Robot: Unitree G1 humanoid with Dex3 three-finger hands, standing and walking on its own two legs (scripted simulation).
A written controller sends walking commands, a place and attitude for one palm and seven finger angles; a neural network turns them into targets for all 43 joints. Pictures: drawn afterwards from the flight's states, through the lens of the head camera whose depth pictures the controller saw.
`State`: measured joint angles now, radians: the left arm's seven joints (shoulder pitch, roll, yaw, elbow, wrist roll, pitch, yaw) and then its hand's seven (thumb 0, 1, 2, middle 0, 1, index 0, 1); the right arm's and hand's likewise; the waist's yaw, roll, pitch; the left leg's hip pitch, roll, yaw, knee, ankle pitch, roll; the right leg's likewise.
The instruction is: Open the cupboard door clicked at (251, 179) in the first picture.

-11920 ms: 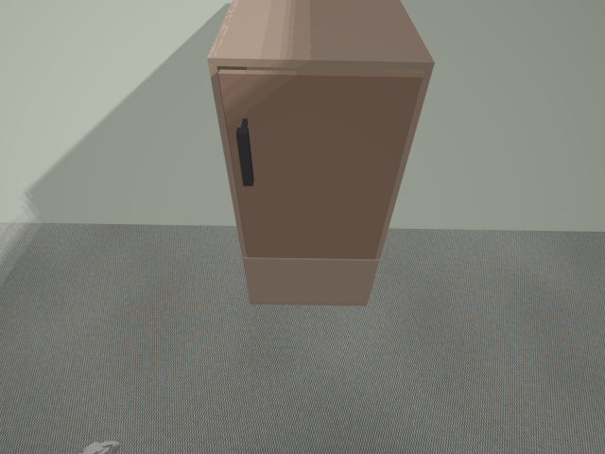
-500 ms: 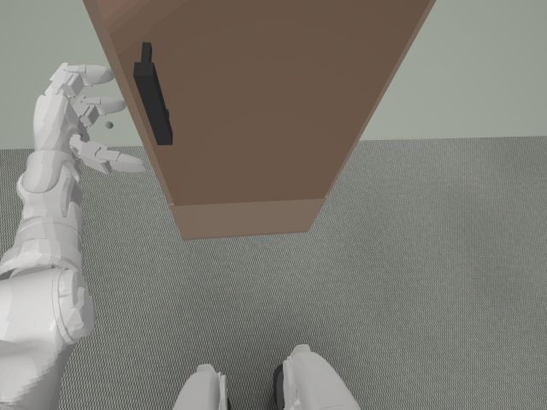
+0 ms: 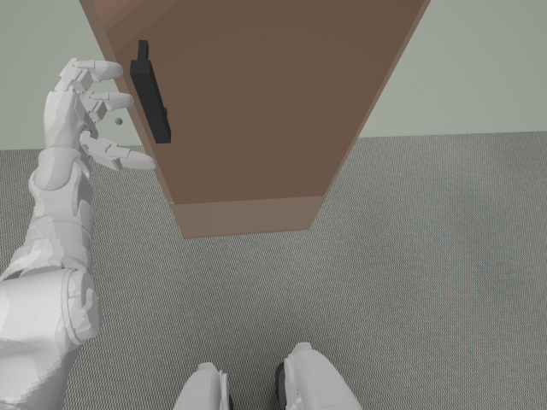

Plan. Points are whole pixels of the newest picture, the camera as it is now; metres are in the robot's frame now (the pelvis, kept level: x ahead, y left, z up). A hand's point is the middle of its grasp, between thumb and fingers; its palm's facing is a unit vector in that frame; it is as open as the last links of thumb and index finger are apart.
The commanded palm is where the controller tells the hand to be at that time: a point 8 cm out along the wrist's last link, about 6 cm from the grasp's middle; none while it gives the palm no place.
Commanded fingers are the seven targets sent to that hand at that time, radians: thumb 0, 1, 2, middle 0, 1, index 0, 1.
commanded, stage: slide the fingers in behind the handle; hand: left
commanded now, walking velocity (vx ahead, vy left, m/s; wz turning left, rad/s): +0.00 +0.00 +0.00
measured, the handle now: (154, 95) +0.56 +0.14 +0.06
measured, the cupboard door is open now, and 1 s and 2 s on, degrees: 0 0 1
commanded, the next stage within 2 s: close the thumb around the handle in 1.42 s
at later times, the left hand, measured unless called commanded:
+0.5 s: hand (151, 122) +0.51 +0.14 +0.06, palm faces +0.00 -1.00 -0.02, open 14.0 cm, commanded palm +0.48 +0.18 +0.06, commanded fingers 0.00 -0.50 0.30 -0.30 -1.20 -0.30 -1.20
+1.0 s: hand (172, 121) +0.51 +0.11 +0.06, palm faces +0.04 -1.00 -0.02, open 13.9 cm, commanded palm +0.48 +0.15 +0.06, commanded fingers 0.00 -0.50 0.30 -0.30 -1.20 -0.30 -1.20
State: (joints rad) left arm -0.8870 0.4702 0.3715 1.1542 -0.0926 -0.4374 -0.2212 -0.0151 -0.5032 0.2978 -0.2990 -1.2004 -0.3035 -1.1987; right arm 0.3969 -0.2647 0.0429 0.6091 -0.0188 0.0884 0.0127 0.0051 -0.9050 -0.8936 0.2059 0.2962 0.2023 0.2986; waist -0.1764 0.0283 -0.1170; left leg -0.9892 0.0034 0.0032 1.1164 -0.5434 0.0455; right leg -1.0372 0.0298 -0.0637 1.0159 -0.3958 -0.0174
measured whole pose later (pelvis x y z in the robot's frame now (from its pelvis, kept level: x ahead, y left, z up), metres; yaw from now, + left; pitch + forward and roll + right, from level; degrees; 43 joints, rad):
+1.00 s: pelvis +0.00 -0.02 +0.00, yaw +1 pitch +24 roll -1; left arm -0.93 0.33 0.29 1.17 -0.04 -0.48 -0.02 -0.01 -0.50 0.30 -0.30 -1.20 -0.31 -1.21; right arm 0.38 -0.26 0.02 0.62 -0.04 0.05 0.03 0.01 -0.91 -0.89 0.20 0.30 0.20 0.30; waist -0.18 0.03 -0.12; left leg -1.00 0.00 0.00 1.12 -0.53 0.03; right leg -1.07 0.02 -0.06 1.05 -0.41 -0.04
